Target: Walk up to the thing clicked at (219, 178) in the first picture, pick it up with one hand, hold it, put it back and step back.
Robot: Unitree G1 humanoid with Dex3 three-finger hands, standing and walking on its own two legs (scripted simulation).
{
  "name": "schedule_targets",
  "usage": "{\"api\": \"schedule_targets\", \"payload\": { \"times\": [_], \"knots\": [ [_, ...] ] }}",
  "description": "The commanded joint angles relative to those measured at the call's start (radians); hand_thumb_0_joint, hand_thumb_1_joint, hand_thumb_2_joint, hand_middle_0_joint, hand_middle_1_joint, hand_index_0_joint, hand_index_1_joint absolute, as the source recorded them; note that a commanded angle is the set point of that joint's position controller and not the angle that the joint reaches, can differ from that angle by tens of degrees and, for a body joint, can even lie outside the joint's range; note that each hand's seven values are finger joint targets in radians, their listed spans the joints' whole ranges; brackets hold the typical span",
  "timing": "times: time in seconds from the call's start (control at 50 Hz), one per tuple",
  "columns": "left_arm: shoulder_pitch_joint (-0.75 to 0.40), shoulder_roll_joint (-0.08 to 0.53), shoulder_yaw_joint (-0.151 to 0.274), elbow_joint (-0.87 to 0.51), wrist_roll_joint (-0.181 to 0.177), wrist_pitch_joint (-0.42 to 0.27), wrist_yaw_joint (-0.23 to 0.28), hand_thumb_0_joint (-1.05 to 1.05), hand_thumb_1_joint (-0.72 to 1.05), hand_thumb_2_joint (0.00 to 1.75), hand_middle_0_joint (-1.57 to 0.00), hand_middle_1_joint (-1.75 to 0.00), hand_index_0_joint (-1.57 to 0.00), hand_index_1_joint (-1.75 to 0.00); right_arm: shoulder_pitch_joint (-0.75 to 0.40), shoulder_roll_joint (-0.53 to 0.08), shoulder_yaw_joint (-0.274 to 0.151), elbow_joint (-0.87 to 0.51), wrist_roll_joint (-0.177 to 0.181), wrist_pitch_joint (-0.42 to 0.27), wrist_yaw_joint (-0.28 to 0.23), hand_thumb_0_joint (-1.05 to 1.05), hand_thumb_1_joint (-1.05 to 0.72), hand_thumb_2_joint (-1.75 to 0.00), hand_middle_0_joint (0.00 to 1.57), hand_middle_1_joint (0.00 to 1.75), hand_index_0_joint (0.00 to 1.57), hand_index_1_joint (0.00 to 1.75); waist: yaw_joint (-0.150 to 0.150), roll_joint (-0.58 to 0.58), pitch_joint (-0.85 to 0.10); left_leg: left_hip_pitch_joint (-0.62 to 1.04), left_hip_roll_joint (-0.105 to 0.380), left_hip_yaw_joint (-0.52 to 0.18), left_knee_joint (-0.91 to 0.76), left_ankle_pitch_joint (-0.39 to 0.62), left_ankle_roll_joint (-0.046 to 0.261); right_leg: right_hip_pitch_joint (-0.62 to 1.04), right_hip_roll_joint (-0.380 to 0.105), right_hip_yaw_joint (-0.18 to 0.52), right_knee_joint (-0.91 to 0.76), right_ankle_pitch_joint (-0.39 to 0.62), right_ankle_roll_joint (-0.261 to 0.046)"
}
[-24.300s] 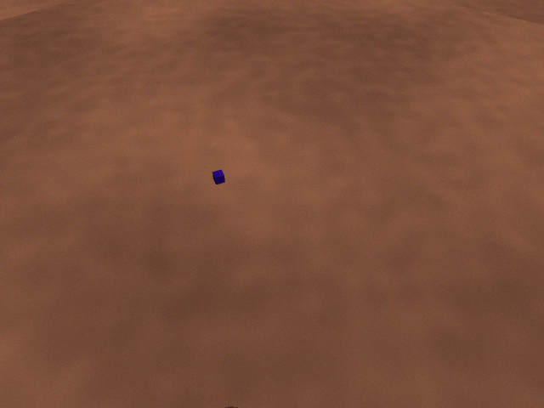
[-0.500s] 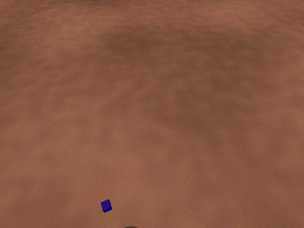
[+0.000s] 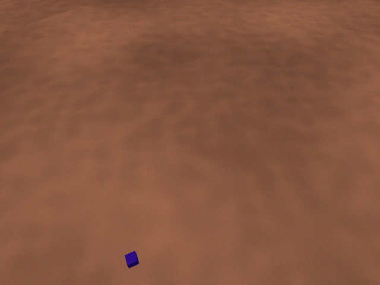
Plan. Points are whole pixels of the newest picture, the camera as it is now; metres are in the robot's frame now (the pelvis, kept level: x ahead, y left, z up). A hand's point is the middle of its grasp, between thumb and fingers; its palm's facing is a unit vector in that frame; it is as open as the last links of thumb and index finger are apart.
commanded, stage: stand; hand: left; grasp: from above
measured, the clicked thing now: (132, 259) +0.40 +0.29 -0.76
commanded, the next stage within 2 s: rise first in 0.06 s
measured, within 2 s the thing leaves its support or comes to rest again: neither
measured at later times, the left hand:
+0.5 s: hand out of the picture +0.14 +0.26 -0.18, palm faces -0.08 -0.91 -0.40, open 10.4 cm
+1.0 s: hand out of the picture +0.12 +0.28 -0.25, palm faces -0.20 -0.82 -0.54, open 14.1 cm
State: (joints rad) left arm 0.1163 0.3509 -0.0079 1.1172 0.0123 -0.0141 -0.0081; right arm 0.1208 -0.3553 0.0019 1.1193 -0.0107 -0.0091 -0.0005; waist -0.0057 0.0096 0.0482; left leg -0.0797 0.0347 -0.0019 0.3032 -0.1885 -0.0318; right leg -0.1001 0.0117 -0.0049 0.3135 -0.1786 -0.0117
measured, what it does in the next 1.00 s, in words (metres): lowers itself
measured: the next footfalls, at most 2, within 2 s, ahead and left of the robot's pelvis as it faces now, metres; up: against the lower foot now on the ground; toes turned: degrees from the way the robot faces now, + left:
none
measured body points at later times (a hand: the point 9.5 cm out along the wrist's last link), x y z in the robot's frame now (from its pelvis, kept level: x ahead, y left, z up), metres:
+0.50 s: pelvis -0.02 +0.01 -0.03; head +0.04 +0.01 +0.41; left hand +0.15 +0.31 -0.15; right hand +0.09 -0.25 -0.15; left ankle -0.01 +0.14 -0.75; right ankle +0.00 -0.11 -0.75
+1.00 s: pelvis -0.02 +0.02 -0.11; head +0.09 +0.03 +0.33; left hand +0.13 +0.32 -0.21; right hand +0.16 -0.23 -0.20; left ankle -0.01 +0.14 -0.75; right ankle +0.00 -0.11 -0.75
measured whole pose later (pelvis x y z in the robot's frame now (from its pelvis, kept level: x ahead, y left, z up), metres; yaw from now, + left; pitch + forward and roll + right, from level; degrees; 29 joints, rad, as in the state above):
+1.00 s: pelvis -0.02 +0.02 -0.11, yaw +1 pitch +20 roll -2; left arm 0.25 0.30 0.11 0.46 0.34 0.20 0.07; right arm 0.19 -0.23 -0.03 0.57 0.00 -0.16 -0.02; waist -0.02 0.01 -0.13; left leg -0.98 0.02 -0.04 1.21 -0.57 -0.01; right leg -0.97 -0.01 -0.03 1.17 -0.54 0.01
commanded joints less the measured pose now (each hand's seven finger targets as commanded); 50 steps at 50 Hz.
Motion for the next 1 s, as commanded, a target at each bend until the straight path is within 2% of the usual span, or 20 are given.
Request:
{"api": "schedule_targets", "payload": {
  "times": [0.0, 0.14, 0.16, 0.18, 0.2, 0.22, 0.26, 0.3, 0.32, 0.36, 0.4, 0.44, 0.48, 0.52, 0.56, 0.64, 0.68, 0.72, 0.82, 0.98],
  "knots": [
    [-0.04, 0.22, 0.047, -0.055, -0.005, -0.018, 0.017, 0.0, 0.9, 0.9, -0.2, -0.3, -0.2, -0.3, -0.034, -0.203, -0.037, -0.057, 0.002, -0.021, -0.01, 0.0, -0.9, -0.9, 0.2, 0.3, 0.2, 0.3, 0.006, -0.006, -0.072, 0.008, 0.104, -0.072, -0.038, 0.163, 0.043, 0.009, -0.137, 0.101, -0.033, 0.193, -0.013],
    [-0.028, 0.218, 0.046, -0.051, -0.005, -0.017, 0.016, 0.0, 0.82, 0.83, -0.2, -0.38, -0.21, -0.38, -0.036, -0.208, -0.039, -0.053, 0.001, -0.019, -0.009, 0.0, -0.93, -0.91, 0.2, 0.3, 0.2, 0.3, 0.01, -0.003, -0.058, 0.003, 0.102, -0.072, -0.044, 0.136, 0.044, -0.005, -0.133, 0.104, -0.044, 0.156, -0.013],
    [-0.379, 0.034, 0.042, -0.402, -0.05, -0.107, 0.031, 0.0, 0.74, 0.8, -0.28, -0.45, -0.29, -0.46, -0.03, -0.035, 0.004, -0.331, 0.067, -0.073, -0.027, 0.0, -1.01, -0.94, 0.2, 0.3, 0.2, 0.3, -0.115, 0.027, 0.007, -0.155, -0.048, 0.054, 0.048, -0.013, 0.046, -0.212, -0.022, 0.012, 0.017, 0.046, 0.008],
    [-0.455, 0.089, 0.064, -0.318, -0.046, -0.096, 0.034, 0.0, 0.66, 0.87, -0.33, -0.53, -0.3, -0.54, 0.026, -0.062, 0.0, -0.271, 0.069, -0.076, -0.037, 0.0, -1.04, -0.93, 0.2, 0.3, 0.2, 0.3, -0.076, -0.018, -0.039, -0.155, -0.047, 0.047, 0.066, -0.02, 0.052, -0.16, -0.021, 0.0, 0.027, 0.013, 0.013],
    [-0.281, 0.199, 0.136, -0.14, -0.024, -0.054, 0.04, 0.0, 0.58, 0.86, -0.32, -0.57, -0.3, -0.59, 0.046, -0.098, -0.015, -0.261, 0.068, -0.066, -0.042, 0.0, -1.02, -0.93, 0.2, 0.3, 0.2, 0.3, -0.055, -0.055, -0.017, -0.192, -0.052, 0.047, 0.083, -0.048, 0.054, -0.169, -0.015, -0.013, 0.031, -0.044, 0.007],
    [-0.211, 0.188, 0.143, -0.096, -0.013, -0.04, 0.025, 0.0, 0.5, 0.85, -0.31, -0.63, -0.3, -0.64, 0.053, -0.093, -0.028, -0.288, 0.065, -0.056, -0.04, 0.0, -1.01, -0.93, 0.2, 0.3, 0.2, 0.3, -0.023, -0.041, -0.023, -0.213, -0.048, 0.052, 0.111, -0.034, 0.051, -0.186, -0.015, -0.014, 0.06, -0.045, 0.003],
    [-0.306, 0.252, 0.175, -0.15, 0.039, -0.052, 0.007, 0.0, 0.34, 0.81, -0.28, -0.76, -0.29, -0.75, 0.078, -0.093, -0.057, -0.321, 0.049, -0.065, -0.048, 0.0, -0.97, -0.91, 0.2, 0.3, 0.2, 0.3, -0.021, -0.048, -0.162, -0.235, -0.05, 0.044, 0.179, 0.012, 0.055, -0.187, -0.022, -0.004, 0.133, 0.019, 0.007],
    [-0.161, 0.22, 0.185, -0.056, 0.108, -0.031, -0.019, 0.0, 0.18, 0.78, -0.27, -0.87, -0.31, -0.83, 0.121, -0.087, -0.078, -0.349, 0.032, -0.074, -0.04, 0.0, -1.01, -0.92, 0.2, 0.3, 0.2, 0.3, -0.013, -0.055, -0.236, -0.302, -0.056, 0.031, 0.267, 0.074, 0.051, -0.212, -0.022, -0.011, 0.228, 0.093, 0.004],
    [-0.111, 0.214, 0.198, -0.056, 0.131, -0.025, -0.024, 0.0, 0.1, 0.8, -0.27, -0.87, -0.3, -0.85, 0.124, -0.085, -0.089, -0.375, 0.03, -0.075, -0.034, 0.0, -1.01, -0.92, 0.2, 0.3, 0.2, 0.3, 0.012, -0.044, -0.28, -0.325, -0.063, 0.032, 0.3, 0.089, 0.049, -0.208, -0.021, -0.01, 0.265, 0.106, 0.002],
    [-0.08, 0.225, 0.226, -0.158, 0.156, -0.011, -0.008, 0.0, -0.06, 0.81, -0.27, -0.9, -0.29, -0.88, 0.122, -0.074, -0.095, -0.435, 0.03, -0.074, -0.029, 0.0, -1.0, -0.92, 0.2, 0.3, 0.2, 0.3, 0.048, 0.024, -0.335, -0.33, -0.07, 0.034, 0.311, 0.103, 0.038, -0.204, -0.016, -0.008, 0.291, 0.1, -0.006],
    [-0.056, 0.153, 0.194, -0.191, 0.169, 0.032, 0.014, 0.0, -0.22, 0.81, -0.27, -0.91, -0.29, -0.89, 0.106, -0.063, -0.092, -0.48, 0.033, -0.071, -0.023, 0.0, -0.98, -0.91, 0.2, 0.3, 0.2, 0.3, 0.035, 0.026, -0.294, -0.363, -0.067, 0.03, 0.324, 0.073, 0.034, -0.256, -0.011, -0.016, 0.299, 0.056, -0.005],
    [-0.133, 0.155, 0.182, -0.256, 0.184, 0.069, 0.033, 0.0, -0.38, 0.84, -0.27, -0.91, -0.27, -0.9, 0.086, -0.065, -0.094, -0.514, 0.037, -0.076, -0.021, 0.0, -0.99, -0.92, 0.2, 0.3, 0.2, 0.3, 0.015, 0.022, -0.263, -0.395, -0.056, 0.022, 0.352, 0.034, 0.031, -0.33, -0.003, -0.024, 0.325, 0.005, -0.006],
    [-0.115, 0.154, 0.186, -0.297, 0.19, 0.097, 0.048, 0.0, -0.47, 0.85, -0.27, -0.92, -0.27, -0.92, 0.079, -0.06, -0.096, -0.548, 0.037, -0.086, -0.018, 0.0, -1.0, -0.92, 0.2, 0.3, 0.2, 0.3, 0.011, 0.013, -0.245, -0.442, -0.048, 0.012, 0.384, -0.018, 0.029, -0.388, 0.0, -0.029, 0.354, -0.059, -0.006],
    [-0.09, 0.118, 0.168, -0.328, 0.198, 0.115, 0.052, 0.0, -0.5, 0.88, -0.24, -0.94, -0.23, -0.94, 0.089, -0.054, -0.096, -0.567, 0.035, -0.099, -0.017, 0.0, -0.98, -0.92, 0.2, 0.3, 0.2, 0.3, -0.002, -0.021, -0.234, -0.481, -0.041, 0.005, 0.415, -0.064, 0.032, -0.447, 0.006, -0.034, 0.39, -0.107, -0.005],
    [-0.105, 0.135, 0.184, -0.398, 0.211, 0.113, 0.057, 0.0, -0.5, 0.89, -0.2, -0.95, -0.2, -0.95, 0.098, -0.054, -0.102, -0.584, 0.032, -0.117, -0.016, 0.0, -0.96, -0.91, 0.2, 0.3, 0.2, 0.3, -0.008, -0.008, -0.264, -0.506, -0.033, -0.008, 0.456, -0.085, 0.03, -0.487, 0.007, -0.038, 0.442, -0.127, -0.004],
    [-0.046, 0.125, 0.187, -0.528, 0.258, 0.107, 0.069, 0.0, -0.55, 0.94, -0.16, -0.98, -0.16, -0.98, 0.105, -0.038, -0.098, -0.609, 0.024, -0.145, -0.021, 0.0, -0.96, -0.91, 0.2, 0.3, 0.2, 0.3, -0.012, 0.042, -0.333, -0.54, -0.026, -0.009, 0.548, -0.046, 0.026, -0.57, 0.001, -0.028, 0.55, -0.097, -0.008],
    [-0.014, 0.154, 0.216, -0.578, 0.286, 0.112, 0.08, 0.0, -0.58, 0.97, -0.14, -1.0, -0.13, -1.01, 0.105, -0.042, -0.1, -0.618, 0.019, -0.156, -0.025, 0.0, -0.95, -0.91, 0.2, 0.3, 0.2, 0.3, -0.01, 0.064, -0.366, -0.557, -0.022, -0.017, 0.585, -0.026, 0.023, -0.606, 0.0, -0.027, 0.595, -0.086, -0.01],
    [0.035, 0.127, 0.201, -0.628, 0.306, 0.125, 0.087, 0.0, -0.6, 0.98, -0.12, -1.02, -0.12, -1.03, 0.108, -0.032, -0.096, -0.632, 0.017, -0.163, -0.026, 0.0, -0.95, -0.91, 0.2, 0.3, 0.2, 0.3, -0.009, 0.071, -0.39, -0.578, -0.025, -0.012, 0.618, -0.031, 0.026, -0.626, -0.003, -0.022, 0.619, -0.084, -0.01],
    [0.106, 0.124, 0.206, -0.753, 0.312, 0.166, 0.104, 0.0, -0.61, 0.98, -0.12, -1.04, -0.11, -1.04, 0.104, -0.033, -0.1, -0.653, 0.017, -0.178, -0.029, 0.0, -0.96, -0.91, 0.2, 0.3, 0.2, 0.3, -0.009, 0.073, -0.423, -0.623, -0.02, -0.022, 0.677, -0.003, 0.027, -0.665, -0.004, -0.027, 0.676, -0.07, -0.009],
    [0.154, 0.122, 0.188, -0.801, 0.344, 0.207, 0.113, 0.0, -0.55, 0.93, -0.1, -1.07, -0.11, -1.05, 0.079, -0.025, -0.093, -0.673, 0.019, -0.197, -0.031, 0.0, -0.95, -0.91, 0.2, 0.3, 0.2, 0.3, -0.02, 0.039, -0.463, -0.736, -0.026, -0.025, 0.808, 0.031, 0.035, -0.758, -0.002, -0.032, 0.781, -0.043, -0.009]
  ]
}}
